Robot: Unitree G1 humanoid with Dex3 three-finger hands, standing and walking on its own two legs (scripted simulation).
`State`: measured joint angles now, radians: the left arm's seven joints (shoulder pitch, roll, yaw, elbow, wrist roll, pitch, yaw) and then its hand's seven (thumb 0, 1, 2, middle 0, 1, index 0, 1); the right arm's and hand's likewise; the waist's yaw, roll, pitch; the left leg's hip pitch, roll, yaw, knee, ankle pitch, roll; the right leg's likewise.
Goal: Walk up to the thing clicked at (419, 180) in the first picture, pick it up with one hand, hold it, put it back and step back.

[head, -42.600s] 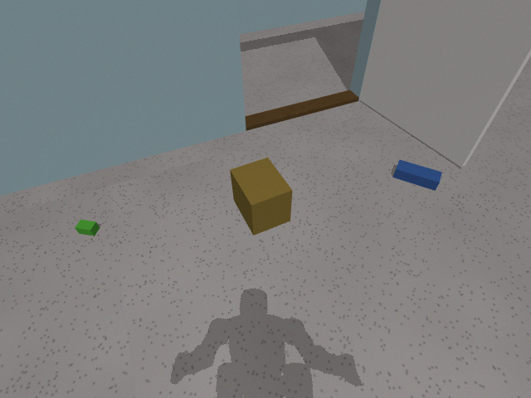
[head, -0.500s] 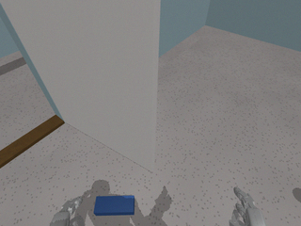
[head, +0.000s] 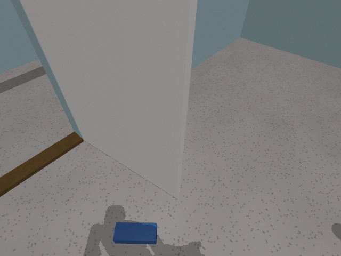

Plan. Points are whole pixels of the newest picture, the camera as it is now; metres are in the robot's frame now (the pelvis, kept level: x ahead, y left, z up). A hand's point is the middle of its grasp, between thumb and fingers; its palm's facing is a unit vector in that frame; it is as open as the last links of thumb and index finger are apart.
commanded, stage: stand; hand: left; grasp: from above
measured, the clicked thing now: (136, 233) +0.40 +0.21 -0.74
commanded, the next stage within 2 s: none
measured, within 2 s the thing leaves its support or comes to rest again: neither
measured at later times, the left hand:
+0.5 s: hand out of the picture +0.02 +0.23 -0.15, palm faces +0.03 -0.95 -0.32, open 7.4 cm
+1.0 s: hand out of the picture +0.05 +0.21 -0.15, palm faces +0.01 -0.95 -0.31, open 7.4 cm
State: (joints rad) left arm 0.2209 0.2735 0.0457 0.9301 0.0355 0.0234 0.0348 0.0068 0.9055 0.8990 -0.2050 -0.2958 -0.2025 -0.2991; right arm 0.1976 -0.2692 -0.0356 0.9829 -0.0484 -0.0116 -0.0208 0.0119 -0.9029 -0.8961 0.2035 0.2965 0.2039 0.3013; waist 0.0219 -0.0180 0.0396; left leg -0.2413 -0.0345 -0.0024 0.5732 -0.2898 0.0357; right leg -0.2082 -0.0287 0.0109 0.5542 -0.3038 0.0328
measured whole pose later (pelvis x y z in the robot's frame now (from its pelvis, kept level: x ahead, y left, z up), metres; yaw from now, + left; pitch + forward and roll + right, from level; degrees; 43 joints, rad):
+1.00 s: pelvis +0.00 -0.02 +0.02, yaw +0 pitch -3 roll +0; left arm 0.14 0.29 0.03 1.16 0.02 -0.01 0.02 0.00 0.91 0.90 -0.21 -0.30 -0.20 -0.30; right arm 0.13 -0.30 -0.01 1.14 -0.02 -0.01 -0.01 0.01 -0.90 -0.90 0.20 0.30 0.20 0.30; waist 0.00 0.01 0.06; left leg -0.11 -0.01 -0.01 0.34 -0.17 0.01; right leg -0.09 -0.01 0.01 0.34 -0.20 0.01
